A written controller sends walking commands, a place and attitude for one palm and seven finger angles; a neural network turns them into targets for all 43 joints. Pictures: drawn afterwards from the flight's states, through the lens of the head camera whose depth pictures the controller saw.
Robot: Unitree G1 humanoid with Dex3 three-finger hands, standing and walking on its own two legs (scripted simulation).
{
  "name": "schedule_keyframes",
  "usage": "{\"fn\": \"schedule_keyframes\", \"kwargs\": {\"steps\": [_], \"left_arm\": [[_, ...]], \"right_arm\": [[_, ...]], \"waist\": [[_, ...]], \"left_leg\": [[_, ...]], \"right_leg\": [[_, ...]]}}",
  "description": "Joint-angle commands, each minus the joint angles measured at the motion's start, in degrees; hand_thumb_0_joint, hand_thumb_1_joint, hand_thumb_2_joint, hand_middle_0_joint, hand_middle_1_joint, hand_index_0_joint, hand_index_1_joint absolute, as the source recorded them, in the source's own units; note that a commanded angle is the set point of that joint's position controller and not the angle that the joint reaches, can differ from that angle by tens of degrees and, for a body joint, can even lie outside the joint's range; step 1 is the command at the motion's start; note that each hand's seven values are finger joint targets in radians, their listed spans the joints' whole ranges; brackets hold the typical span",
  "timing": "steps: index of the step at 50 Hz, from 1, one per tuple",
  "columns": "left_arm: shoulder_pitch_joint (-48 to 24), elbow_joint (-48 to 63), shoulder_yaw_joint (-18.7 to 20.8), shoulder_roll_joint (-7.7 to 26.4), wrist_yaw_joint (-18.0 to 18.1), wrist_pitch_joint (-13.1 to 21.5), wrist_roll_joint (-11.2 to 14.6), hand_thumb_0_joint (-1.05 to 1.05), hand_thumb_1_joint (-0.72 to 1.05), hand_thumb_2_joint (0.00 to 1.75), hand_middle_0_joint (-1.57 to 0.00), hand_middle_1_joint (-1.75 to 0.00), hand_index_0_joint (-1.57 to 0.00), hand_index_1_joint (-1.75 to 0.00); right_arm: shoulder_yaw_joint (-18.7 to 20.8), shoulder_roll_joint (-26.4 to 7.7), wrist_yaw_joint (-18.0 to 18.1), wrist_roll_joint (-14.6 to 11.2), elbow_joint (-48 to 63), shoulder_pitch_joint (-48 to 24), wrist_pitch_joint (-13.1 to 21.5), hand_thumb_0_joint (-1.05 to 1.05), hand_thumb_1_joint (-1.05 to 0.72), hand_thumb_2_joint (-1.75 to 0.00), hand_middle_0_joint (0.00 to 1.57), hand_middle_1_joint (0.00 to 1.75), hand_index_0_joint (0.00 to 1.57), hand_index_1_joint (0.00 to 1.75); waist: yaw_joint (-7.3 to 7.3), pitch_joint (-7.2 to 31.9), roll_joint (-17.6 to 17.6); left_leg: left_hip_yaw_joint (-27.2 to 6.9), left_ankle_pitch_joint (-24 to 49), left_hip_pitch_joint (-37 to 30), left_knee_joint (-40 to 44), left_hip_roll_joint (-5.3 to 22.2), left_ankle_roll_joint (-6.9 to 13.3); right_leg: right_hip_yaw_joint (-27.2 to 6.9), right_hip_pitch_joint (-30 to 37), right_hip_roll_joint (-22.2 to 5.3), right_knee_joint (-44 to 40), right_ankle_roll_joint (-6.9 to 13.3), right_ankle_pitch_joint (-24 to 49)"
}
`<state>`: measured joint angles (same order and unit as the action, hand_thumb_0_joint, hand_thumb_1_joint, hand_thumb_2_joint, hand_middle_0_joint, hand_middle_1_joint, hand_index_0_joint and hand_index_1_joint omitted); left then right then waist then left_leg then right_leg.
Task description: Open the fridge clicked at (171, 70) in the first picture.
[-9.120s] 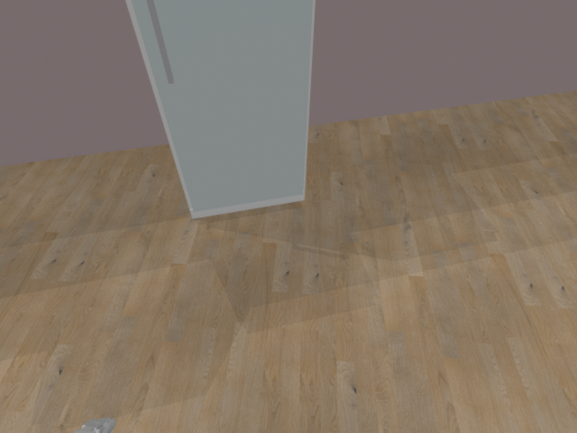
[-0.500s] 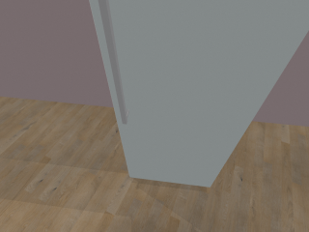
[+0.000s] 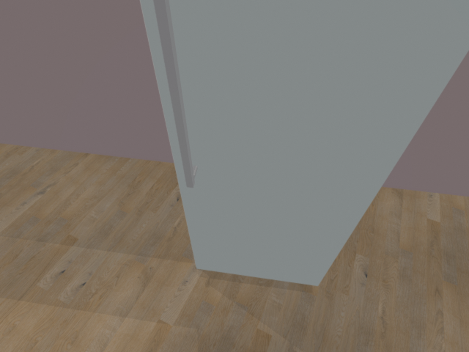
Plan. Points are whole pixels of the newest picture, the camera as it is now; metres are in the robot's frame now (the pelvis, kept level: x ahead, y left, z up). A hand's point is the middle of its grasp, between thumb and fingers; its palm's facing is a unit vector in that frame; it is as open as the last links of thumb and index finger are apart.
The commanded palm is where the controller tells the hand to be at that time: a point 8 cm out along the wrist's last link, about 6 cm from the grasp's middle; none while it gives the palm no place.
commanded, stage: look again from close up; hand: left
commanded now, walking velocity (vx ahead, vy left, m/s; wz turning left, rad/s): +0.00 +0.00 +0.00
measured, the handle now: (182, 105) +0.50 +0.14 +0.16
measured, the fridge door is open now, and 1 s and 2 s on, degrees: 0 0 0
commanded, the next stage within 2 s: raise the hand to about handle height in 0.34 s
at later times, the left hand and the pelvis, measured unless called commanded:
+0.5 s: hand out of the picture +0.04 +0.19 -0.16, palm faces +0.16 -0.97 -0.18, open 7.4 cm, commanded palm +0.09 +0.24 -0.07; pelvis -0.01 +0.00 +0.00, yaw +0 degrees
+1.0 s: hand (105, 336) +0.15 +0.21 -0.02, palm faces +0.03 -1.00 -0.05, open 9.5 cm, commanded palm +0.13 +0.27 -0.01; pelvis -0.03 +0.01 -0.07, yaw +2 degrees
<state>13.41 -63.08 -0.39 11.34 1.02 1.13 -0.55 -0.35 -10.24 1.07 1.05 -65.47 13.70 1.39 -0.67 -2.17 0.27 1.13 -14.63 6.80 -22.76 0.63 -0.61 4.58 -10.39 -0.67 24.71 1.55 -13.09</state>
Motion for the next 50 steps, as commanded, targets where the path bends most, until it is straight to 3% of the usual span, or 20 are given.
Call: {"fn": "schedule_keyframes", "kwargs": {"steps": [1,21,22,23,24,25,26,27,28,29,30,32,35,37,40,43,44,46,49,50], "left_arm": [[2.0,2.0,1.6,7.4,0.6,0.8,-0.2,0.00,0.90,0.90,-0.20,-0.30,-0.20,-0.30],[3.9,1.2,1.4,6.0,0.6,0.7,-0.1,0.00,0.90,0.90,-0.20,-0.30,-0.20,-0.30],[9.9,-1.5,1.1,5.0,3.1,1.5,-0.4,0.00,0.90,0.90,-0.20,-0.30,-0.20,-0.30],[-33.6,86.6,9.0,18.6,1.6,14.6,12.9,0.00,0.88,0.89,-0.20,-0.32,-0.20,-0.32],[-24.6,83.0,14.7,24.1,4.8,14.2,9.3,0.00,0.85,0.88,-0.20,-0.33,-0.20,-0.33],[4.3,67.8,3.5,3.0,4.3,7.2,9.7,0.00,0.83,0.87,-0.21,-0.34,-0.21,-0.34],[5.4,62.4,3.8,-0.5,3.7,5.7,11.9,0.00,0.81,0.86,-0.21,-0.36,-0.21,-0.36],[0.2,66.0,3.4,0.4,2.1,8.9,12.6,0.00,0.78,0.85,-0.21,-0.37,-0.21,-0.37],[0.5,61.0,7.0,3.1,0.5,12.5,12.6,0.00,0.76,0.84,-0.21,-0.39,-0.21,-0.39],[7.0,54.7,9.1,2.7,-2.2,16.2,12.5,0.00,0.74,0.83,-0.21,-0.40,-0.21,-0.40],[14.2,50.9,8.0,-0.7,-5.8,20.3,13.3,0.00,0.71,0.82,-0.21,-0.42,-0.21,-0.42],[20.0,47.2,8.4,-1.4,-13.7,29.0,15.1,0.00,0.67,0.80,-0.22,-0.45,-0.22,-0.45],[21.3,48.7,14.2,6.6,-25.2,35.7,15.7,0.00,0.60,0.77,-0.22,-0.50,-0.22,-0.50],[18.7,54.7,17.3,8.3,-27.4,32.2,19.0,0.00,0.55,0.75,-0.22,-0.53,-0.22,-0.53],[10.7,70.0,18.5,9.4,-24.8,28.9,21.4,0.00,0.48,0.72,-0.23,-0.57,-0.23,-0.57],[6.5,83.7,15.8,9.2,-19.8,30.4,18.7,0.00,0.41,0.69,-0.24,-0.62,-0.24,-0.62],[3.2,85.6,13.8,9.2,-19.2,30.8,17.8,0.00,0.39,0.68,-0.24,-0.63,-0.24,-0.63],[4.4,83.2,12.6,8.7,-19.3,30.8,16.6,0.00,0.34,0.66,-0.24,-0.66,-0.24,-0.66],[4.3,78.3,13.1,10.4,-22.0,27.7,17.2,0.00,0.27,0.63,-0.25,-0.70,-0.25,-0.70],[4.1,78.0,13.6,11.1,-23.0,26.1,17.4,0.00,0.25,0.62,-0.25,-0.72,-0.25,-0.72]], "right_arm": [[0.8,-6.3,0.6,-0.1,1.6,2.7,0.7,0.00,-0.90,-0.90,0.20,0.30,0.20,0.30],[0.8,-5.3,0.8,-0.3,1.3,3.7,0.7,0.00,-0.90,-0.90,0.20,0.30,0.20,0.30],[1.0,-5.6,0.2,-1.0,5.2,-1.9,0.9,0.00,-0.90,-0.90,0.20,0.30,0.20,0.30],[1.8,-15.0,3.1,-3.9,25.7,-0.1,9.5,0.00,-0.90,-0.90,0.20,0.30,0.20,0.30],[-0.2,-9.3,5.3,-3.9,23.5,-5.5,13.8,0.00,-0.90,-0.90,0.20,0.30,0.20,0.30],[0.7,-7.2,4.6,-3.6,25.5,-4.1,16.2,0.00,-0.90,-0.90,0.20,0.30,0.20,0.30],[1.3,-8.9,4.7,-4.6,23.1,-3.1,16.8,0.00,-0.90,-0.90,0.20,0.30,0.20,0.30],[2.0,-10.4,4.3,-4.2,27.3,-4.3,17.7,0.00,-0.90,-0.90,0.20,0.30,0.20,0.30],[3.0,-11.3,4.1,-3.2,27.7,-3.5,18.3,0.00,-0.90,-0.90,0.20,0.30,0.20,0.30],[3.8,-11.1,3.2,-2.8,29.5,-3.7,18.6,0.00,-0.90,-0.90,0.20,0.30,0.20,0.30],[4.0,-10.5,2.3,-2.2,31.5,-4.2,18.8,0.00,-0.90,-0.90,0.20,0.30,0.20,0.30],[5.2,-10.9,0.4,-1.8,35.3,-5.8,18.7,0.00,-0.90,-0.90,0.20,0.30,0.20,0.30],[6.3,-12.4,-1.9,-2.7,41.4,-7.2,17.4,0.00,-0.90,-0.90,0.20,0.30,0.20,0.30],[6.1,-12.0,-1.1,-3.7,45.2,-8.0,16.2,0.00,-0.90,-0.90,0.20,0.30,0.20,0.30],[5.5,-11.3,0.3,-3.5,47.9,-6.6,15.1,0.00,-0.90,-0.90,0.20,0.30,0.20,0.30],[5.1,-9.9,1.0,-2.8,46.6,-3.3,14.9,0.00,-0.90,-0.90,0.20,0.30,0.20,0.30],[4.5,-10.3,1.3,-2.1,45.9,-2.3,14.7,0.00,-0.90,-0.90,0.20,0.30,0.20,0.30],[4.5,-10.3,1.7,-2.5,44.1,-1.8,14.9,0.00,-0.90,-0.90,0.20,0.30,0.20,0.30],[3.6,-11.4,2.5,-3.2,43.3,-2.6,15.1,0.00,-0.90,-0.90,0.20,0.30,0.20,0.30],[3.5,-11.5,2.6,-3.6,43.5,-2.6,15.1,0.00,-0.90,-0.90,0.20,0.30,0.20,0.30]], "waist": [[0.06,-0.6,-0.2],[-0.10,-1.1,-0.1],[-2.16,-2.0,-0.7],[5.39,26.4,-12.0],[1.98,20.7,-16.2],[1.21,14.8,-12.4],[2.52,7.7,-4.2],[3.78,0.5,-1.3],[4.28,-0.7,5.5],[1.97,-2.1,6.4],[-0.18,0.1,10.8],[-1.52,2.8,15.2],[-2.51,9.3,6.9],[-3.37,13.8,5.9],[-2.35,17.4,-2.1],[0.40,21.0,-7.4],[2.47,19.1,-4.9],[3.56,17.3,-6.2],[3.71,14.6,-5.6],[3.64,16.2,-5.2]], "left_leg": [[-3.6,7.7,4.6,3.9,5.0,1.6],[-3.8,7.5,5.0,3.9,4.9,1.7],[-0.3,6.0,7.9,-7.9,4.9,-0.1],[-1.0,11.2,-6.8,0.3,-1.4,1.9],[2.2,11.6,-5.5,-0.8,-0.5,1.8],[0.4,10.3,1.0,0.7,0.1,1.1],[-1.2,5.4,5.2,-1.1,-0.2,0.6],[-2.3,-0.4,9.5,-3.0,-0.6,1.0],[-2.4,-4.8,14.0,-5.6,-1.1,1.1],[-1.9,-5.9,17.9,-8.1,-1.8,0.6],[-1.3,-6.3,21.8,-10.9,-2.0,0.1],[-0.2,-7.3,29.4,-18.3,-2.4,-0.2],[0.9,-4.0,33.6,-25.5,-3.3,0.1],[1.9,-4.3,35.2,-26.7,-3.6,1.0],[0.5,-3.4,32.2,-26.7,-2.6,1.4],[-0.9,3.0,27.4,-28.1,-1.3,1.9],[-2.1,3.5,27.7,-28.9,-0.8,2.1],[-2.7,2.1,27.7,-29.0,-0.5,2.0],[-3.5,-1.6,29.4,-28.1,-0.5,1.9],[-3.4,-2.6,28.9,-27.3,-0.6,1.9]], "right_leg": [[-7.2,2.1,-6.6,-4.8,1.2,6.7],[-6.7,1.6,-6.5,-5.0,1.0,5.6],[-9.8,0.6,-10.2,-3.6,-0.8,28.3],[-6.6,8.6,-4.1,0.1,-0.1,19.7],[-5.1,5.3,-1.1,2.9,0.5,11.0],[0.7,1.1,-0.4,3.9,0.7,4.1],[1.3,-3.8,-0.1,2.9,-0.4,1.9],[1.2,-9.3,-0.3,2.6,-1.1,-3.1],[1.0,-13.7,-0.4,2.9,-1.5,-9.6],[0.7,-15.9,-0.4,4.5,-0.9,-12.6],[0.9,-17.6,-0.2,7.8,-0.7,-14.7],[-1.4,-20.7,-0.3,13.3,-0.7,-16.3],[-5.4,-18.6,-2.0,18.9,0.6,-8.8],[-7.5,-17.7,-2.2,19.4,-0.3,-9.4],[-6.4,-19.7,-1.0,21.4,-0.4,-9.8],[-3.8,-21.2,0.2,24.6,-0.1,0.7],[-3.0,-23.3,0.9,25.7,-0.1,1.8],[-2.5,-25.5,0.9,24.9,-0.1,0.0],[-2.4,-25.3,1.3,23.0,0.0,-4.1],[-2.5,-24.2,1.0,22.1,-0.3,-5.2]]}}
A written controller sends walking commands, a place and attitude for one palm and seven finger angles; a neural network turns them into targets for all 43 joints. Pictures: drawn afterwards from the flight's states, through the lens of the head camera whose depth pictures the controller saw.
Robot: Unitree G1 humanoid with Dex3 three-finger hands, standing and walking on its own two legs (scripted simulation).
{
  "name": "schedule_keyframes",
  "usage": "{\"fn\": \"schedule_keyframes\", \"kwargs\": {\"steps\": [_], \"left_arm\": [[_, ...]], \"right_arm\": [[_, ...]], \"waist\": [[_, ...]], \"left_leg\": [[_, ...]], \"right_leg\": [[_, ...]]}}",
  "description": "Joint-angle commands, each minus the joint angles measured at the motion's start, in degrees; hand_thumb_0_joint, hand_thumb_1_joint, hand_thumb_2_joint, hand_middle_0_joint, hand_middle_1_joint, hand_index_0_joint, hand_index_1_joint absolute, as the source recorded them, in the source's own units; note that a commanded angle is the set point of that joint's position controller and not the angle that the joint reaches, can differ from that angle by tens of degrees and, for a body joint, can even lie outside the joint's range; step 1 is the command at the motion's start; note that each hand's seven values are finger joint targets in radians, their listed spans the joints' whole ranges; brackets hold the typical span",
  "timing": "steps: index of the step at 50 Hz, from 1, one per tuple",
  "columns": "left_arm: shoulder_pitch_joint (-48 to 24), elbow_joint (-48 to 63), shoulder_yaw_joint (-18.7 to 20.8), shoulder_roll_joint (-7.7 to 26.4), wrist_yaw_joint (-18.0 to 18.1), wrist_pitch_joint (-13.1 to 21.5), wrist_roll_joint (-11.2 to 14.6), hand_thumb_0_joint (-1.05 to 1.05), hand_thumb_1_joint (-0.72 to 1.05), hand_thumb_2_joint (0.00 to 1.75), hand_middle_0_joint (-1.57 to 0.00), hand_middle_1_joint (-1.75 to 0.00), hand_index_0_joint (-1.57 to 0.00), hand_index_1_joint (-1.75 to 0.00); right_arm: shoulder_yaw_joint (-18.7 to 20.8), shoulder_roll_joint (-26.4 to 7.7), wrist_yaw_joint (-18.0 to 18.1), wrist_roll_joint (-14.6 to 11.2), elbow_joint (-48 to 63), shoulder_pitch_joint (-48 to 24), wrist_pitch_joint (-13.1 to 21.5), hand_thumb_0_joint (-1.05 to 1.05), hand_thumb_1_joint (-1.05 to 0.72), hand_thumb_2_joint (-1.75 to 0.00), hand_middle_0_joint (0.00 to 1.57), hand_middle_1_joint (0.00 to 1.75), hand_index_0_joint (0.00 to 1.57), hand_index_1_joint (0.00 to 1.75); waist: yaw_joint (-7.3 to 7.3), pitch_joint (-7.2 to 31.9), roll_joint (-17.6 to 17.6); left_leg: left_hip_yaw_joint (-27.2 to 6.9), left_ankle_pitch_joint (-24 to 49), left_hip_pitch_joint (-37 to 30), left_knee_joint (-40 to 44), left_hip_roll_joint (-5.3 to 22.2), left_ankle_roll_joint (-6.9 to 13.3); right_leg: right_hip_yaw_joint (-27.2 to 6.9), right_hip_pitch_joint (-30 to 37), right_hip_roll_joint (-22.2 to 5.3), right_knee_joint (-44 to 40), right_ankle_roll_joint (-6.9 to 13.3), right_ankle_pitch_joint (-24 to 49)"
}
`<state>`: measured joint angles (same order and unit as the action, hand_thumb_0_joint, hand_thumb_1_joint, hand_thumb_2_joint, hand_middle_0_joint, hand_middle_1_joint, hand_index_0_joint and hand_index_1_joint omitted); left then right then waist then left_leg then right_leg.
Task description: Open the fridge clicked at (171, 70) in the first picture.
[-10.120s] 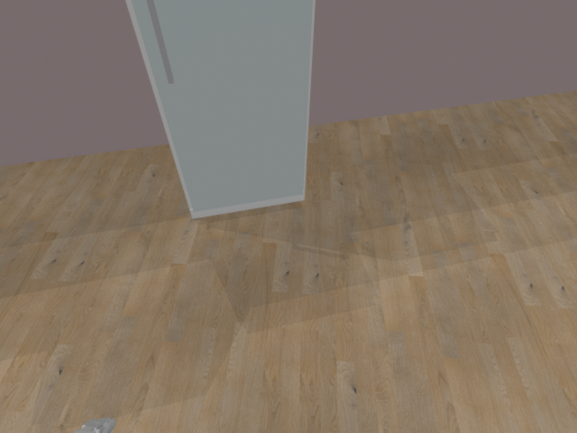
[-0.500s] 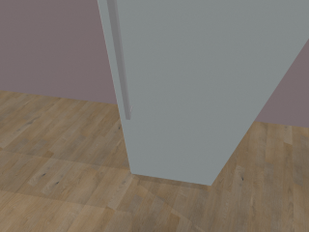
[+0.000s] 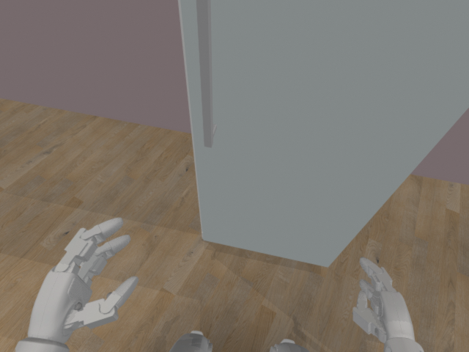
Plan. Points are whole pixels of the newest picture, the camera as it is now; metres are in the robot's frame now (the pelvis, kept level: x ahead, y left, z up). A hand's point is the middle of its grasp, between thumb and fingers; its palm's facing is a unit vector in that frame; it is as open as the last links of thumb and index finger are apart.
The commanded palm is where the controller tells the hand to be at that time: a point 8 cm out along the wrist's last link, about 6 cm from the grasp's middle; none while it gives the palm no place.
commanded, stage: raise the hand to about handle height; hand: left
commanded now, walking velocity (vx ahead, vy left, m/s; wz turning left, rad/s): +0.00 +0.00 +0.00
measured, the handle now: (208, 45) +0.54 +0.11 +0.23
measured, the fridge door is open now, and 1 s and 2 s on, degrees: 0 0 0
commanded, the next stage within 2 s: move the hooked fingers beside the handle in 1.54 s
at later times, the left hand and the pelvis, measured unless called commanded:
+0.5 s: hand (79, 236) +0.24 +0.24 +0.11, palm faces -0.06 -1.00 -0.07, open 12.4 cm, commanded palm +0.21 +0.30 +0.13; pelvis +0.01 +0.02 +0.03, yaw -1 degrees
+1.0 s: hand (40, 173) +0.28 +0.29 +0.18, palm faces -0.02 -1.00 -0.08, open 14.0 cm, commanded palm +0.26 +0.33 +0.19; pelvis +0.02 +0.01 +0.05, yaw +0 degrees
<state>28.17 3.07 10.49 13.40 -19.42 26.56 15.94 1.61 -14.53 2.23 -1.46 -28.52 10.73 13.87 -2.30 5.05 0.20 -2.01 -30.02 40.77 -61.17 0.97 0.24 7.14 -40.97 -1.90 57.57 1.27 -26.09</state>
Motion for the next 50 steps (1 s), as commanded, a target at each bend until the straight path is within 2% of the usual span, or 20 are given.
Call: {"fn": "schedule_keyframes", "kwargs": {"steps": [1,4,6,9,12,14,17,18,19,22,24,27,29,32,34,35,38,40,46,50], "left_arm": [[-8.8,9.9,5.0,10.2,-3.1,-1.4,1.4,0.00,0.22,0.61,-0.25,-0.74,-0.25,-0.74],[-6.4,7.3,9.7,12.5,-4.0,-6.3,3.6,0.00,0.15,0.58,-0.25,-0.78,-0.25,-0.78],[-6.6,9.6,10.7,12.4,-3.8,-7.5,5.0,0.00,0.11,0.56,-0.26,-0.81,-0.26,-0.81],[-6.7,9.2,11.6,12.1,-2.8,-7.8,5.9,0.00,0.04,0.53,-0.26,-0.86,-0.26,-0.86],[-8.0,9.6,10.6,11.7,-3.0,-7.2,5.5,0.00,-0.03,0.50,-0.27,-0.90,-0.27,-0.90],[-9.2,8.2,10.9,12.4,-3.3,-7.7,5.4,0.00,-0.08,0.48,-0.27,-0.93,-0.27,-0.93],[-11.3,9.7,11.2,13.8,-4.1,-8.2,5.3,0.00,-0.15,0.45,-0.27,-0.98,-0.27,-0.98],[-13.1,9.8,11.9,14.6,-4.1,-8.3,5.5,0.00,-0.17,0.44,-0.28,-0.99,-0.28,-0.99],[-14.1,9.7,13.1,16.3,-4.1,-8.5,5.4,0.00,-0.20,0.43,-0.28,-1.00,-0.28,-1.00],[-16.0,11.8,13.2,16.5,-3.9,-8.7,5.6,0.00,-0.27,0.40,-0.28,-1.05,-0.28,-1.05],[-17.4,9.6,14.2,17.6,-3.7,-9.9,5.6,0.00,-0.31,0.38,-0.29,-1.08,-0.29,-1.08],[-20.4,7.3,14.3,17.9,-4.7,-11.9,6.0,0.00,-0.38,0.35,-0.29,-1.12,-0.29,-1.12],[-22.2,5.6,16.1,20.0,-5.5,-13.4,6.1,0.00,-0.43,0.33,-0.29,-1.15,-0.29,-1.15],[-26.1,5.7,15.8,20.2,-6.7,-15.0,6.2,0.00,-0.50,0.30,-0.30,-1.20,-0.30,-1.20],[-28.1,3.4,17.1,21.4,-7.2,-16.0,6.5,0.00,-0.50,0.30,-0.30,-1.20,-0.30,-1.20],[-29.5,3.4,16.8,21.4,-7.7,-16.3,6.4,0.00,-0.50,0.30,-0.30,-1.20,-0.30,-1.20],[-32.5,1.0,18.3,22.9,-8.5,-17.6,6.6,0.00,-0.50,0.30,-0.30,-1.20,-0.30,-1.20],[-35.2,0.4,18.5,23.9,-9.1,-18.4,6.4,0.00,-0.50,0.30,-0.30,-1.20,-0.30,-1.20],[-40.9,-4.0,20.1,26.7,-10.8,-20.2,6.3,0.00,-0.50,0.30,-0.30,-1.20,-0.30,-1.20],[-45.3,-4.0,21.6,29.5,-11.4,-20.5,6.2,0.00,-0.50,0.30,-0.30,-1.20,-0.30,-1.20]], "right_arm": [[1.6,-7.1,1.7,-1.4,6.7,0.0,2.6,0.00,-0.90,-0.90,0.20,0.30,0.20,0.30],[1.0,-7.0,2.1,-1.5,7.3,-1.8,2.4,0.00,-0.90,-0.90,0.20,0.30,0.20,0.30],[0.6,-6.3,2.1,-1.5,7.7,-1.8,2.6,0.00,-0.90,-0.90,0.20,0.30,0.20,0.30],[0.2,-6.1,1.9,-1.2,7.2,-2.1,3.5,0.00,-0.90,-0.90,0.20,0.30,0.20,0.30],[0.3,-6.7,1.6,-1.3,6.6,-0.7,4.3,0.00,-0.90,-0.90,0.20,0.30,0.20,0.30],[0.2,-7.2,1.6,-1.2,6.5,-0.5,4.7,0.00,-0.90,-0.90,0.20,0.30,0.20,0.30],[0.1,-7.6,1.9,-1.6,6.5,0.3,5.1,0.00,-0.90,-0.90,0.20,0.30,0.20,0.30],[0.1,-7.7,2.1,-1.6,6.3,0.5,5.2,0.00,-0.90,-0.90,0.20,0.30,0.20,0.30],[0.0,-8.0,2.3,-1.5,5.9,0.5,5.2,0.00,-0.90,-0.90,0.20,0.30,0.20,0.30],[-0.2,-7.8,2.5,-1.8,5.7,0.6,5.7,0.00,-0.90,-0.90,0.20,0.30,0.20,0.30],[-0.4,-8.1,2.6,-1.7,5.2,0.6,5.6,0.00,-0.90,-0.90,0.20,0.30,0.20,0.30],[-0.7,-8.3,3.0,-2.0,5.0,0.3,5.2,0.00,-0.90,-0.90,0.20,0.30,0.20,0.30],[-0.9,-8.7,3.1,-1.8,5.0,0.2,5.1,0.00,-0.90,-0.90,0.20,0.30,0.20,0.30],[-1.2,-8.3,3.3,-2.0,5.2,-0.3,5.0,0.00,-0.90,-0.90,0.20,0.30,0.20,0.30],[-1.5,-8.7,3.5,-1.8,4.8,-0.3,4.8,0.00,-0.90,-0.90,0.20,0.30,0.20,0.30],[-1.6,-8.6,3.6,-2.0,4.7,-0.6,4.7,0.00,-0.90,-0.90,0.20,0.30,0.20,0.30],[-1.8,-8.6,3.9,-2.0,4.5,-0.8,4.6,0.00,-0.90,-0.90,0.20,0.30,0.20,0.30],[-2.1,-8.5,4.0,-2.0,4.5,-1.1,4.4,0.00,-0.90,-0.90,0.20,0.30,0.20,0.30],[-2.4,-8.7,4.5,-2.2,3.9,-1.2,3.9,0.00,-0.90,-0.90,0.20,0.30,0.20,0.30],[-2.5,-8.7,4.7,-2.3,3.8,-1.4,3.9,0.00,-0.90,-0.90,0.20,0.30,0.20,0.30]], "waist": [[4.34,10.1,-3.7],[1.71,11.5,-2.3],[1.20,13.5,-1.9],[0.76,10.3,-1.1],[1.66,9.7,-2.3],[1.62,7.8,-1.0],[1.87,8.7,-3.5],[2.10,8.4,-2.1],[1.73,7.8,-3.0],[1.58,9.3,-6.7],[1.56,7.5,-5.2],[1.92,6.0,-6.1],[1.29,6.5,-5.8],[1.51,7.0,-7.5],[1.34,5.7,-4.6],[1.47,5.9,-6.2],[1.38,5.9,-4.8],[1.26,6.0,-6.5],[1.37,5.3,-4.4],[1.06,6.9,-6.4]], "left_leg": [[-0.2,12.4,-4.9,11.9,-1.0,1.0],[-0.3,14.8,-5.7,14.1,-1.2,0.9],[-0.3,17.5,-7.4,15.3,-1.2,0.8],[-0.6,18.9,-7.6,16.7,-1.0,0.5],[-0.4,18.3,-9.3,17.8,-0.9,0.4],[-0.6,18.3,-9.2,18.6,-0.8,0.4],[-0.5,18.4,-11.6,19.8,-0.8,0.4],[-0.8,18.5,-12.0,20.2,-0.7,0.4],[-0.8,19.2,-12.5,20.3,-0.6,0.5],[-1.0,21.7,-16.0,21.8,-0.6,0.2],[-1.3,22.0,-16.3,22.6,-0.5,0.2],[-1.1,20.9,-17.3,24.1,-0.5,0.2],[-1.1,22.9,-18.2,24.6,-0.6,0.3],[-1.1,23.8,-20.8,25.8,-0.5,0.2],[-1.3,23.5,-20.4,26.6,-0.5,0.3],[-1.2,24.6,-21.4,27.0,-0.5,0.3],[-1.3,23.7,-22.1,27.9,-0.6,0.4],[-1.0,23.5,-23.2,28.6,-0.7,0.5],[-1.2,22.8,-24.1,30.2,-0.8,0.8],[-1.2,24.0,-26.0,31.1,-1.0,0.9]], "right_leg": [[-5.2,8.0,2.1,-11.8,-0.2,6.8],[-4.5,12.8,2.0,-12.9,-0.1,8.6],[-3.9,15.1,1.7,-13.0,-0.3,11.7],[-3.0,15.4,2.1,-13.6,-0.1,13.1],[-2.7,14.3,2.0,-14.4,-0.3,12.5],[-2.6,14.8,2.2,-14.9,-0.1,12.3],[-2.6,15.3,2.0,-15.9,-0.3,12.5],[-2.5,15.7,2.0,-16.2,-0.3,12.7],[-2.6,16.3,2.2,-16.4,0.0,13.2],[-2.1,17.7,2.1,-17.1,0.1,15.2],[-2.0,18.4,2.4,-18.1,0.2,15.7],[-2.1,19.0,2.3,-19.7,0.0,15.5],[-2.3,21.0,2.4,-20.2,0.2,17.5],[-2.2,21.6,2.4,-21.5,0.1,18.3],[-2.2,23.0,2.6,-22.4,0.2,18.4],[-2.3,23.3,2.5,-22.6,0.2,19.4],[-2.3,23.6,2.4,-23.7,0.1,19.0],[-2.6,24.2,2.4,-24.6,0.2,18.6],[-2.8,25.5,2.3,-26.4,0.2,18.2],[-3.1,27.3,2.1,-27.3,0.4,19.1]]}}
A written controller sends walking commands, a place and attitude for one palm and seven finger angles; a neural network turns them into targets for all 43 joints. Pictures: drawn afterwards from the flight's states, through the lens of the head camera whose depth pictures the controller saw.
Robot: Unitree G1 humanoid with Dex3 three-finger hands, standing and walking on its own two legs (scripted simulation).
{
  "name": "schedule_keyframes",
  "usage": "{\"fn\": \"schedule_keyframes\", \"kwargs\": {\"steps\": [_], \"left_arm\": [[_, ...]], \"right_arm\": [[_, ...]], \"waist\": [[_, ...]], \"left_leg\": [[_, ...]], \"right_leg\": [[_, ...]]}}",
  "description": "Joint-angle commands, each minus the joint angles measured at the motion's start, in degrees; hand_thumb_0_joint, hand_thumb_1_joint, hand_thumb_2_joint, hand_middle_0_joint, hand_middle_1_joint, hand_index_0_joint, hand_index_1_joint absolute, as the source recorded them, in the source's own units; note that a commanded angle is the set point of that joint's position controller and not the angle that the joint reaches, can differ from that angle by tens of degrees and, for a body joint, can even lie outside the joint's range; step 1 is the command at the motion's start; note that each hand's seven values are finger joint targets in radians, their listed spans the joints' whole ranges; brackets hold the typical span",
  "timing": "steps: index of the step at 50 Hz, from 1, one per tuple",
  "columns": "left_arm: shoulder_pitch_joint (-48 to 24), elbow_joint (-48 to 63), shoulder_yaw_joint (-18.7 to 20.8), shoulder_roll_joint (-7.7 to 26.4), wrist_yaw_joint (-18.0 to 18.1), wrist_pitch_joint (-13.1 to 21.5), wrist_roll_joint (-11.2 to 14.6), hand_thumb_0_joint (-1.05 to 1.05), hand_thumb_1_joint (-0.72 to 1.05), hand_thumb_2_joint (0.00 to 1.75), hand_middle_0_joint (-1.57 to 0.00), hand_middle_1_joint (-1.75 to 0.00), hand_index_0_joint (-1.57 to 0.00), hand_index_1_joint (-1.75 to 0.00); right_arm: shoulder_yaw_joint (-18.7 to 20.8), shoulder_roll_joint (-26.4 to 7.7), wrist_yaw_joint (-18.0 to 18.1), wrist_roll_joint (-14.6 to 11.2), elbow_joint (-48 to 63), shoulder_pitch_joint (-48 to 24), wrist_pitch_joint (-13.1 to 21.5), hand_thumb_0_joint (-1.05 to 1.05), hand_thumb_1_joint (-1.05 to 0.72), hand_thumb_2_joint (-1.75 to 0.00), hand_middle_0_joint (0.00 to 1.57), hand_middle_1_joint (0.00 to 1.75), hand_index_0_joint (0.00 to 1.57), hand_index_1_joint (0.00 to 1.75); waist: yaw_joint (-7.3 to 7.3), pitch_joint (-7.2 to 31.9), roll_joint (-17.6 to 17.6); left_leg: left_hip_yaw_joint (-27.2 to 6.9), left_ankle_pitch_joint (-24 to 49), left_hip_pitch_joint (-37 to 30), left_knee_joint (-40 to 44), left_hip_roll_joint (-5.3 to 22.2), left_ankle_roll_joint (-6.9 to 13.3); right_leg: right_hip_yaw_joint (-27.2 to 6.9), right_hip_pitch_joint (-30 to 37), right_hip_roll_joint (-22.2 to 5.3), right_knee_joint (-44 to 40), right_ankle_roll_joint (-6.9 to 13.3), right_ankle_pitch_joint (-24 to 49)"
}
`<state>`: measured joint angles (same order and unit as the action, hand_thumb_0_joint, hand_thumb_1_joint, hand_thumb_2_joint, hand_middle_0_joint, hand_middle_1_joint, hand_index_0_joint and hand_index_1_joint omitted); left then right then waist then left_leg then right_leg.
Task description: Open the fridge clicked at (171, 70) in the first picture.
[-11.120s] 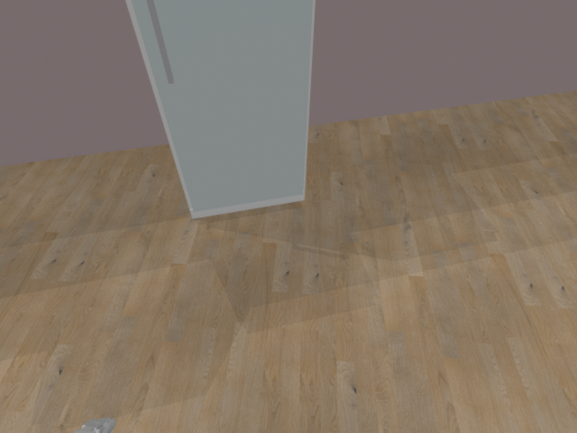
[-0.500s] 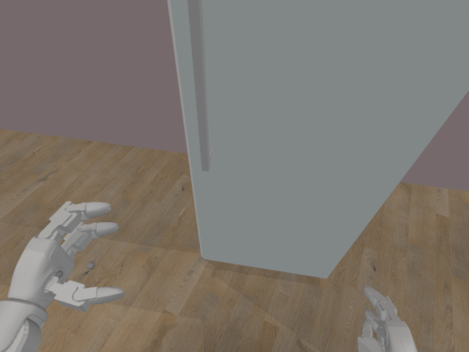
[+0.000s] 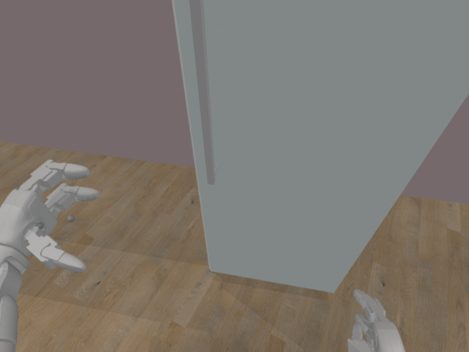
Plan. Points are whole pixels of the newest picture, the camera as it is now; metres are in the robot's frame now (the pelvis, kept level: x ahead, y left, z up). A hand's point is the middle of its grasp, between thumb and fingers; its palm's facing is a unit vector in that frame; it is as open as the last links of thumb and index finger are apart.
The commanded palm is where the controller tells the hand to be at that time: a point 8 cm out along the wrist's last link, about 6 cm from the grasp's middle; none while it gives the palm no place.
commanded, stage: raise the hand to about handle height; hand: left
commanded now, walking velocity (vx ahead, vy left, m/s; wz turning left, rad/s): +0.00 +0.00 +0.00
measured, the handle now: (207, 101) +0.52 +0.10 +0.18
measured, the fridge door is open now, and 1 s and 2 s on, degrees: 0 0 0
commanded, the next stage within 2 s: move the hooked fingers beside the handle in 0.54 s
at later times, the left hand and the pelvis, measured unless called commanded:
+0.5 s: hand (81, 210) +0.28 +0.26 +0.14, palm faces -0.01 -1.00 -0.07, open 14.0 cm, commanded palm +0.24 +0.30 +0.14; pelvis +0.00 -0.01 +0.00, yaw +0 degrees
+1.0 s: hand (109, 189) +0.32 +0.24 +0.13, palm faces -0.06 -1.00 -0.04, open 14.0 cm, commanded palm +0.30 +0.29 +0.14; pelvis +0.00 -0.02 +0.00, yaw -1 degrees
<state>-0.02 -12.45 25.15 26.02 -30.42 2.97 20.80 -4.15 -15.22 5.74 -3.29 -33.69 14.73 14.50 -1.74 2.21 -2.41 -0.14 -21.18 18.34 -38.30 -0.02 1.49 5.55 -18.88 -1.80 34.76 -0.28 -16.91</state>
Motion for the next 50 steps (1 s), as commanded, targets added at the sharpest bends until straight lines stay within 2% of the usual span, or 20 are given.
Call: {"fn": "schedule_keyframes", "kwargs": {"steps": [1,3,5,7,9,11,15,19,20,22,24,28,30,33,34,36,43,44,47,50], "left_arm": [[-17.3,10.4,7.3,17.3,-0.6,2.8,1.3,0.00,-0.50,0.30,-0.30,-1.20,-0.30,-1.20],[-16.7,8.9,7.3,17.1,-0.8,2.3,1.2,0.00,-0.50,0.30,-0.30,-1.20,-0.30,-1.20],[-13.1,4.8,5.7,14.5,-1.6,1.1,1.4,0.00,-0.50,0.30,-0.30,-1.20,-0.30,-1.20],[-13.3,4.2,5.8,14.7,-2.1,0.6,1.7,0.00,-0.50,0.30,-0.30,-1.20,-0.30,-1.20],[-14.2,6.4,6.7,16.0,-2.1,1.2,1.8,0.00,-0.50,0.30,-0.30,-1.20,-0.30,-1.20],[-15.7,9.2,7.6,16.9,-1.7,2.0,1.7,0.00,-0.50,0.30,-0.30,-1.20,-0.30,-1.20],[-16.2,12.3,8.9,17.9,-0.1,3.9,1.5,0.00,-0.50,0.30,-0.30,-1.20,-0.30,-1.20],[-15.3,8.9,7.9,16.7,0.2,3.3,1.1,0.00,-0.50,0.30,-0.30,-1.20,-0.30,-1.20],[-16.0,8.9,7.2,16.1,0.0,3.2,1.1,0.00,-0.50,0.30,-0.30,-1.20,-0.30,-1.20],[-16.2,8.2,7.0,16.1,-0.4,2.7,0.9,0.00,-0.50,0.30,-0.30,-1.20,-0.30,-1.20],[-16.5,9.1,6.7,16.3,-0.5,2.9,0.9,0.00,-0.50,0.30,-0.30,-1.20,-0.30,-1.20],[-16.2,8.3,7.1,16.0,-0.9,3.0,1.3,0.00,-0.50,0.30,-0.30,-1.20,-0.30,-1.20],[-15.4,6.6,6.8,15.6,-1.3,2.7,1.4,0.00,-0.50,0.30,-0.30,-1.20,-0.30,-1.20],[-18.6,6.9,5.2,14.9,-1.2,2.7,1.1,0.00,-0.50,0.30,-0.30,-1.20,-0.30,-1.20],[-21.0,6.7,4.7,15.3,-1.0,2.8,0.9,0.00,-0.50,0.30,-0.30,-1.20,-0.30,-1.20],[-25.2,5.1,3.9,15.3,-0.7,3.1,0.6,0.00,-0.50,0.30,-0.30,-1.20,-0.30,-1.20],[-29.2,-0.1,3.7,16.4,0.6,4.0,-1.0,0.00,-0.50,0.30,-0.30,-1.20,-0.30,-1.20],[-29.3,-0.6,3.7,16.5,0.6,4.0,-0.9,0.00,-0.50,0.30,-0.30,-1.20,-0.30,-1.20],[-31.4,-1.5,2.6,15.6,0.9,3.8,-1.4,0.00,-0.50,0.30,-0.30,-1.20,-0.30,-1.20],[-31.3,-2.9,3.2,16.0,1.3,3.9,-1.3,0.00,-0.50,0.30,-0.30,-1.20,-0.30,-1.20]], "right_arm": [[3.2,-7.9,1.3,-0.5,8.9,-5.3,3.3,0.00,-0.90,-0.90,0.20,0.30,0.20,0.30],[3.3,-8.0,1.3,-0.4,8.8,-4.9,3.4,0.00,-0.90,-0.90,0.20,0.30,0.20,0.30],[3.5,-8.1,0.9,-0.6,8.6,-4.4,3.1,0.00,-0.90,-0.90,0.20,0.30,0.20,0.30],[3.8,-8.7,0.6,-0.7,8.8,-4.8,3.0,0.00,-0.90,-0.90,0.20,0.30,0.20,0.30],[4.0,-8.7,0.4,-0.6,9.2,-5.0,3.0,0.00,-0.90,-0.90,0.20,0.30,0.20,0.30],[4.1,-8.4,0.5,-0.5,9.6,-5.2,3.0,0.00,-0.90,-0.90,0.20,0.30,0.20,0.30],[4.0,-7.9,0.8,-0.3,9.0,-4.8,3.4,0.00,-0.90,-0.90,0.20,0.30,0.20,0.30],[3.9,-8.1,1.3,-0.4,8.3,-4.3,3.3,0.00,-0.90,-0.90,0.20,0.30,0.20,0.30],[3.9,-8.1,1.3,-0.5,8.3,-4.7,3.3,0.00,-0.90,-0.90,0.20,0.30,0.20,0.30],[3.9,-8.0,1.5,-0.6,8.4,-4.7,3.3,0.00,-0.90,-0.90,0.20,0.30,0.20,0.30],[3.9,-8.1,1.4,-0.5,8.6,-4.7,3.3,0.00,-0.90,-0.90,0.20,0.30,0.20,0.30],[3.9,-8.0,1.4,-0.5,8.6,-5.1,3.4,0.00,-0.90,-0.90,0.20,0.30,0.20,0.30],[3.9,-8.2,1.3,-0.6,8.4,-4.9,3.2,0.00,-0.90,-0.90,0.20,0.30,0.20,0.30],[3.8,-8.1,1.5,-0.7,8.4,-5.2,3.0,0.00,-0.90,-0.90,0.20,0.30,0.20,0.30],[3.8,-8.2,1.6,-0.7,8.2,-4.9,2.8,0.00,-0.90,-0.90,0.20,0.30,0.20,0.30],[3.8,-8.2,2.1,-0.8,7.6,-4.5,2.6,0.00,-0.90,-0.90,0.20,0.30,0.20,0.30],[3.7,-8.2,2.5,-0.7,7.1,-3.9,2.0,0.00,-0.90,-0.90,0.20,0.30,0.20,0.30],[3.7,-8.4,2.3,-0.5,7.2,-3.7,1.8,0.00,-0.90,-0.90,0.20,0.30,0.20,0.30],[3.7,-8.3,2.1,-0.7,7.8,-3.7,1.4,0.00,-0.90,-0.90,0.20,0.30,0.20,0.30],[3.8,-8.5,1.7,-0.6,7.9,-3.1,1.0,0.00,-0.90,-0.90,0.20,0.30,0.20,0.30]], "waist": [[0.39,9.5,-4.5],[0.32,9.5,-3.9],[0.37,7.9,-0.8],[0.39,7.1,0.6],[0.18,8.6,0.8],[0.07,11.0,-1.4],[0.05,11.6,-4.3],[0.35,8.2,-1.6],[0.45,7.9,-2.3],[0.62,8.4,-3.3],[0.48,9.1,-1.3],[0.52,9.7,-1.5],[0.54,9.2,0.4],[1.09,8.1,-2.2],[1.45,7.7,-0.3],[2.21,7.8,-1.2],[1.83,10.1,-2.2],[1.56,10.8,-0.3],[1.60,11.5,-2.2],[1.44,12.6,-0.2]], "left_leg": [[-3.0,14.8,-3.8,8.5,0.0,-0.4],[-3.1,16.4,-4.3,8.7,-0.1,-0.4],[-2.4,16.1,-3.1,8.6,-0.2,-0.2],[-2.3,14.2,-1.7,8.5,-0.3,-0.1],[-1.9,15.2,-2.5,7.9,-0.3,0.1],[-1.7,15.7,-3.4,7.9,-0.5,0.1],[-1.3,18.0,-5.1,8.1,-0.3,0.1],[-1.3,16.2,-4.0,8.8,-0.2,0.1],[-1.3,15.9,-3.9,9.0,-0.3,0.1],[-1.2,15.1,-4.3,8.9,-0.4,0.2],[-1.3,15.9,-4.4,8.7,-0.3,0.2],[-1.4,15.8,-4.5,8.6,-0.5,0.2],[-1.1,15.6,-3.5,8.5,-0.5,0.3],[-1.2,13.5,-3.5,8.6,-0.6,0.2],[-1.1,13.3,-3.5,8.4,-0.4,0.3],[-1.1,11.1,-3.4,8.3,-0.6,0.3],[-1.4,12.8,-3.2,8.3,-0.6,0.1],[-1.2,13.6,-2.8,8.1,-0.5,0.2],[-1.1,14.1,-2.7,8.2,-0.5,0.0],[-0.8,15.5,-2.2,7.9,-0.4,0.1]], "right_leg": [[-1.5,5.1,2.0,-4.8,1.9,9.7],[-1.4,5.3,1.9,-4.8,1.9,11.3],[-1.5,5.1,2.0,-5.2,1.7,11.7],[-1.8,4.5,1.8,-5.4,1.5,10.4],[-2.3,5.6,1.7,-5.2,1.5,11.1],[-2.5,6.3,1.6,-5.0,1.5,11.6],[-2.5,7.2,1.7,-5.0,1.6,14.1],[-2.3,6.2,1.8,-5.9,1.5,12.7],[-2.4,6.3,1.7,-5.9,1.4,12.8],[-2.6,5.6,1.6,-6.1,1.3,12.1],[-2.5,6.9,1.6,-6.0,1.3,12.6],[-2.5,6.4,1.6,-5.9,1.2,13.2],[-2.8,6.9,1.6,-5.9,1.1,13.3],[-2.8,5.0,1.5,-6.2,1.1,10.8],[-3.0,4.9,1.6,-6.3,1.1,10.3],[-3.5,3.7,1.5,-6.8,0.9,8.0],[-3.1,4.8,1.2,-5.6,1.4,9.8],[-3.3,6.0,1.2,-5.5,1.4,10.7],[-3.1,5.4,1.1,-4.9,1.5,11.6],[-3.4,6.8,1.1,-4.5,1.4,13.7]]}}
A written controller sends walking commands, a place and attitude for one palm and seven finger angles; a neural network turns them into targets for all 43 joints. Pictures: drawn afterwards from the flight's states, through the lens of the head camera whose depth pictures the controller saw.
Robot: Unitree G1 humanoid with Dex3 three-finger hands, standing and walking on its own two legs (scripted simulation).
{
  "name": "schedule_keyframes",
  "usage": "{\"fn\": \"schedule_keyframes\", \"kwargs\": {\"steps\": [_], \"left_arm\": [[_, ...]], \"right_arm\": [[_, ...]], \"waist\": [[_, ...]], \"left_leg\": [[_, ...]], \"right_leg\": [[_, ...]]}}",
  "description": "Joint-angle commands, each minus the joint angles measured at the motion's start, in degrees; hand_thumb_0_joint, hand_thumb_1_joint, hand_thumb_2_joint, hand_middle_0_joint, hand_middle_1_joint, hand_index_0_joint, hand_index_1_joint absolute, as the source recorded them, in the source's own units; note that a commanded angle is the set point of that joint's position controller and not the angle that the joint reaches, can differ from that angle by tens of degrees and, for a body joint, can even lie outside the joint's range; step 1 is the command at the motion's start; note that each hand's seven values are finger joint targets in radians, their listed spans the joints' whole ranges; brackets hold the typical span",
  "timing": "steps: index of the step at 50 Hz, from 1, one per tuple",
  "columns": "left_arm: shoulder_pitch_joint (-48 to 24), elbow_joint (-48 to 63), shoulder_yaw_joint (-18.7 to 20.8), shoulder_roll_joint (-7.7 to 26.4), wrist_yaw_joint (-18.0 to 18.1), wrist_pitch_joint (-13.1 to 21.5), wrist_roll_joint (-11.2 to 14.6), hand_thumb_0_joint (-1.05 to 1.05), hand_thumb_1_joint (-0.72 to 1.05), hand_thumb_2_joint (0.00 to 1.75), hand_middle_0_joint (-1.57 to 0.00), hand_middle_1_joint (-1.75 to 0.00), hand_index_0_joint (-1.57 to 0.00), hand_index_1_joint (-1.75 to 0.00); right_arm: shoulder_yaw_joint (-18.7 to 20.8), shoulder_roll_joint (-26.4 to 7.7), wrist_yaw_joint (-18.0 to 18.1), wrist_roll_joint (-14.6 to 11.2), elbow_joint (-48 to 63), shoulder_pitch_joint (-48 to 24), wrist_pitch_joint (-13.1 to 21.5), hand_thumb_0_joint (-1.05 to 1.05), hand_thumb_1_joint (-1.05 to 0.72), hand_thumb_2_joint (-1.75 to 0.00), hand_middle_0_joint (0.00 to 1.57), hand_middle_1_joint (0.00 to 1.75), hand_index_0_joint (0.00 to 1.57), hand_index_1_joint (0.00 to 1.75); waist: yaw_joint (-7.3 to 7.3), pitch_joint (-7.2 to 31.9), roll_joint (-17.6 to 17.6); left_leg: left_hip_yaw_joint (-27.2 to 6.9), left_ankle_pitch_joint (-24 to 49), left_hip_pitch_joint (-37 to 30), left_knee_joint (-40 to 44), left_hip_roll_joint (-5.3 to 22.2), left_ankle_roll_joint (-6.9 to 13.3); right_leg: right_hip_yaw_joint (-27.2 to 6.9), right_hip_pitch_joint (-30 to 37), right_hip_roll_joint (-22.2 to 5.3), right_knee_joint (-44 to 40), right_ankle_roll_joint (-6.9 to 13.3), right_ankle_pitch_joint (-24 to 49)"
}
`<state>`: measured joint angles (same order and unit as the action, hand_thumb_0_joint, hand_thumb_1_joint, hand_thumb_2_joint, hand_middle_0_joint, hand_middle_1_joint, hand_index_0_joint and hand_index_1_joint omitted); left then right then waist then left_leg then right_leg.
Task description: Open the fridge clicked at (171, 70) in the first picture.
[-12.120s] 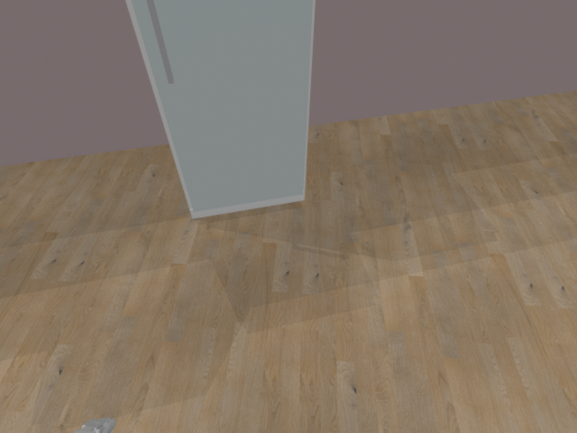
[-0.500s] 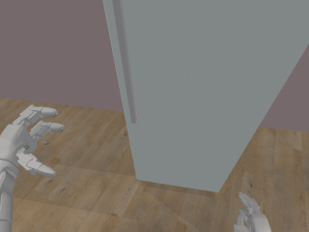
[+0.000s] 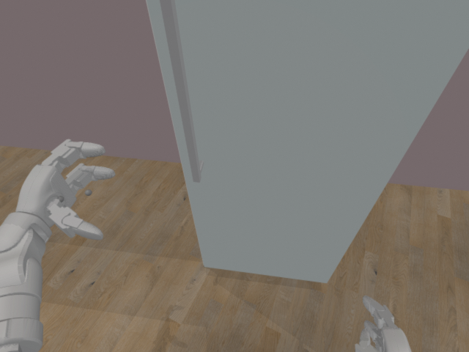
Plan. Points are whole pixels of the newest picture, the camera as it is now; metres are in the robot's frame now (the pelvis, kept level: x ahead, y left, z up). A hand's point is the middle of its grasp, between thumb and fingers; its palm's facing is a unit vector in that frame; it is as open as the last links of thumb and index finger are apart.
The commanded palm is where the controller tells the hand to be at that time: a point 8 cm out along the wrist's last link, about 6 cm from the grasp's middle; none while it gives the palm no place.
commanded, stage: move the hooked fingers beside the handle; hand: left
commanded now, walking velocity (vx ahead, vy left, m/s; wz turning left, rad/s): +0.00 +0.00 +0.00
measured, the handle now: (187, 98) +0.52 +0.12 +0.17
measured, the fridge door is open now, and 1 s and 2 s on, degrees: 0 0 0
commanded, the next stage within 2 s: none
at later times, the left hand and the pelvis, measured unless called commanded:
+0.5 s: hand (115, 170) +0.37 +0.23 +0.12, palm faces -0.08 -1.00 -0.02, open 14.0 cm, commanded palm +0.36 +0.27 +0.13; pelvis +0.01 +0.01 +0.00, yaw -1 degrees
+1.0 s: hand (147, 145) +0.44 +0.19 +0.12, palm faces -0.10 -0.99 -0.01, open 14.0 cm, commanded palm +0.42 +0.25 +0.12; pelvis +0.01 +0.01 +0.00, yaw -1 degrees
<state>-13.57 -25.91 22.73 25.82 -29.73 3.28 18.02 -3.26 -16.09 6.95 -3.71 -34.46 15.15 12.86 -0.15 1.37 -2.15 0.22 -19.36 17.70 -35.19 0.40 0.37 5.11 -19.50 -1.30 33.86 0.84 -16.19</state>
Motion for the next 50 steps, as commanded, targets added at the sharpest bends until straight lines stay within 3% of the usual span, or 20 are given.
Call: {"fn": "schedule_keyframes", "kwargs": {"steps": [1,3,4,6,13,14,15,19,21,22,26,29,35,37,39,41,43,44,46,50], "left_arm": [[-17.0,9.8,6.1,16.5,0.8,3.4,1.3,0.00,-0.50,0.30,-0.30,-1.20,-0.30,-1.20],[-19.5,9.7,4.3,15.0,1.3,3.4,0.9,0.00,-0.50,0.30,-0.30,-1.20,-0.30,-1.20],[-19.9,9.1,4.6,15.5,1.4,3.5,1.1,0.00,-0.50,0.30,-0.30,-1.20,-0.30,-1.20],[-19.1,10.9,4.9,15.4,1.7,3.9,0.8,0.00,-0.50,0.30,-0.30,-1.20,-0.30,-1.20],[-23.0,9.8,3.4,14.2,3.5,4.5,-0.2,0.00,-0.50,0.30,-0.30,-1.20,-0.30,-1.20],[-24.5,10.0,1.9,13.0,3.5,4.6,-0.1,0.00,-0.50,0.30,-0.30,-1.20,-0.30,-1.20],[-25.2,9.8,1.4,12.4,3.6,4.5,-0.2,0.00,-0.50,0.30,-0.30,-1.20,-0.30,-1.20],[-28.1,6.1,2.0,13.9,4.5,4.6,-1.0,0.00,-0.50,0.30,-0.30,-1.20,-0.30,-1.20],[-29.7,5.7,1.4,13.3,4.8,4.9,-1.4,0.00,-0.50,0.30,-0.30,-1.20,-0.30,-1.20],[-31.6,6.6,0.4,12.6,5.0,5.3,-1.8,0.00,-0.50,0.30,-0.30,-1.20,-0.30,-1.20],[-33.4,4.5,-2.6,9.1,6.1,5.6,-2.0,0.00,-0.50,0.30,-0.30,-1.20,-0.30,-1.20],[-33.8,-0.7,-0.3,11.9,7.4,5.3,-2.8,0.00,-0.50,0.30,-0.30,-1.20,-0.30,-1.20],[-41.2,-2.9,-0.2,13.4,8.4,7.7,-4.2,0.00,-0.50,0.30,-0.30,-1.20,-0.30,-1.20],[-43.4,-3.8,-1.6,12.0,8.3,8.7,-4.3,0.00,-0.50,0.30,-0.30,-1.20,-0.30,-1.20],[-45.1,-7.0,-1.4,12.6,8.3,9.3,-4.2,0.00,-0.50,0.30,-0.30,-1.20,-0.30,-1.20],[-47.0,-8.0,-2.4,11.9,8.0,9.8,-4.5,0.00,-0.50,0.30,-0.30,-1.20,-0.30,-1.20],[-48.4,-10.5,-3.1,11.2,8.3,10.0,-4.6,0.00,-0.50,0.30,-0.30,-1.20,-0.30,-1.20],[-48.5,-10.9,-3.4,10.7,8.3,10.4,-4.7,0.00,-0.50,0.30,-0.30,-1.20,-0.30,-1.20],[-48.6,-10.3,-2.7,11.4,8.7,10.9,-4.9,0.00,-0.50,0.30,-0.30,-1.20,-0.30,-1.20],[-50.5,-13.5,-2.9,11.0,9.7,11.5,-5.3,0.00,-0.50,0.30,-0.30,-1.20,-0.30,-1.20]], "right_arm": [[3.1,-7.6,0.4,-0.3,8.7,-3.1,2.4,0.00,-0.90,-0.90,0.20,0.30,0.20,0.30],[3.0,-7.6,0.4,-0.2,8.8,-2.9,2.2,0.00,-0.90,-0.90,0.20,0.30,0.20,0.30],[3.2,-7.7,0.3,-0.2,8.5,-2.6,1.9,0.00,-0.90,-0.90,0.20,0.30,0.20,0.30],[3.3,-7.5,0.0,-0.1,9.0,-2.4,1.7,0.00,-0.90,-0.90,0.20,0.30,0.20,0.30],[3.6,-7.5,0.0,-0.1,7.8,-1.0,0.8,0.00,-0.90,-0.90,0.20,0.30,0.20,0.30],[3.4,-7.5,0.0,0.0,7.8,-1.1,0.6,0.00,-0.90,-0.90,0.20,0.30,0.20,0.30],[3.5,-7.4,0.0,-0.1,7.8,-1.1,0.6,0.00,-0.90,-0.90,0.20,0.30,0.20,0.30],[3.5,-7.8,0.0,0.0,7.0,-0.3,-0.4,0.00,-0.90,-0.90,0.20,0.30,0.20,0.30],[3.6,-7.7,-0.1,0.0,7.0,0.0,-0.7,0.00,-0.90,-0.90,0.20,0.30,0.20,0.30],[3.5,-7.4,-0.1,0.0,6.9,-0.1,-0.8,0.00,-0.90,-0.90,0.20,0.30,0.20,0.30],[3.6,-7.3,-0.4,0.1,6.4,0.6,-1.4,0.00,-0.90,-0.90,0.20,0.30,0.20,0.30],[3.5,-7.9,-0.6,0.3,5.7,1.4,-2.4,0.00,-0.90,-0.90,0.20,0.30,0.20,0.30],[3.6,-7.9,-1.0,0.4,5.6,2.4,-4.0,0.00,-0.90,-0.90,0.20,0.30,0.20,0.30],[3.7,-7.7,-1.0,0.4,5.3,2.7,-4.2,0.00,-0.90,-0.90,0.20,0.30,0.20,0.30],[3.8,-8.1,-1.0,0.5,4.5,3.8,-4.6,0.00,-0.90,-0.90,0.20,0.30,0.20,0.30],[3.9,-8.1,-1.0,0.4,4.3,4.3,-5.0,0.00,-0.90,-0.90,0.20,0.30,0.20,0.30],[4.0,-8.2,-1.1,0.4,3.7,4.9,-5.3,0.00,-0.90,-0.90,0.20,0.30,0.20,0.30],[4.1,-8.2,-1.3,0.6,3.6,5.4,-5.5,0.00,-0.90,-0.90,0.20,0.30,0.20,0.30],[4.4,-8.3,-1.6,0.6,3.7,5.9,-5.8,0.00,-0.90,-0.90,0.20,0.30,0.20,0.30],[4.5,-8.5,-2.1,0.7,3.1,7.1,-6.7,0.00,-0.90,-0.90,0.20,0.30,0.20,0.30]], "waist": [[-0.34,13.3,-0.5],[0.21,12.8,-1.4],[0.19,12.8,0.6],[-0.17,15.6,-1.7],[0.82,15.0,-2.1],[1.08,14.8,0.0],[1.07,15.2,-1.4],[1.35,13.9,1.3],[1.46,15.6,-1.0],[1.70,16.1,-3.5],[2.30,16.7,-1.0],[1.72,15.3,1.4],[2.51,18.1,0.5],[3.08,18.5,-2.3],[3.43,18.0,1.9],[3.79,19.3,-1.0],[4.37,18.3,-0.7],[4.13,18.8,0.5],[3.63,21.6,-2.2],[4.34,20.4,0.8]], "left_leg": [[-1.1,13.6,-1.2,4.9,-0.8,1.2],[-1.2,13.3,-1.3,5.0,-0.8,1.1],[-1.0,14.1,-1.0,4.6,-0.7,1.2],[-0.8,15.7,-2.1,4.7,-0.8,1.2],[-1.1,15.9,-2.8,4.8,-0.6,1.0],[-1.0,16.4,-2.9,4.7,-0.4,1.2],[-1.0,16.2,-3.2,4.9,-0.5,1.2],[-1.3,15.4,-1.9,5.0,-0.4,1.1],[-1.1,16.1,-2.7,4.7,-0.5,1.0],[-1.1,16.8,-3.6,4.5,-0.6,0.9],[-1.6,18.2,-4.6,4.2,-0.2,0.8],[-1.5,16.5,-2.0,4.3,-0.3,0.9],[-1.2,16.8,-1.1,3.8,-0.3,1.0],[-1.0,16.6,-1.9,3.3,-0.4,0.8],[-1.4,16.7,-0.9,3.0,-0.2,1.1],[-1.1,17.0,-1.3,2.9,-0.5,1.0],[-1.2,16.0,-1.1,2.6,-0.4,0.9],[-1.3,17.4,-1.0,2.4,-0.3,1.0],[-1.3,19.1,-2.4,2.1,-0.3,0.7],[-1.2,18.9,-0.3,2.1,-0.1,0.9]], "right_leg": [[-2.7,7.0,0.7,-3.5,0.3,12.8],[-2.5,5.8,0.7,-3.4,0.4,12.5],[-2.8,6.8,0.7,-3.4,0.4,13.6],[-2.7,7.5,0.7,-2.9,0.4,15.3],[-2.4,5.6,0.9,-3.0,0.6,14.9],[-2.4,6.1,0.9,-3.1,0.6,15.6],[-2.5,5.8,1.0,-3.0,0.6,15.5],[-2.3,5.3,1.0,-3.1,0.7,14.5],[-2.5,5.1,0.9,-2.8,0.7,15.2],[-2.5,4.8,0.8,-2.6,0.9,15.7],[-2.1,3.6,1.0,-2.3,0.8,16.2],[-2.1,3.8,0.9,-2.3,0.9,15.3],[-2.8,5.0,0.8,-1.5,0.9,16.6],[-2.9,3.8,0.9,-1.5,1.0,16.2],[-2.7,4.0,1.0,-1.3,1.0,16.4],[-3.0,3.5,1.0,-1.1,0.9,17.1],[-2.8,1.8,1.1,-1.2,0.9,16.0],[-2.6,2.5,1.1,-0.9,1.0,16.9],[-2.9,2.5,1.1,-0.4,1.0,18.1],[-2.8,2.2,1.4,-0.2,0.8,18.3]]}}
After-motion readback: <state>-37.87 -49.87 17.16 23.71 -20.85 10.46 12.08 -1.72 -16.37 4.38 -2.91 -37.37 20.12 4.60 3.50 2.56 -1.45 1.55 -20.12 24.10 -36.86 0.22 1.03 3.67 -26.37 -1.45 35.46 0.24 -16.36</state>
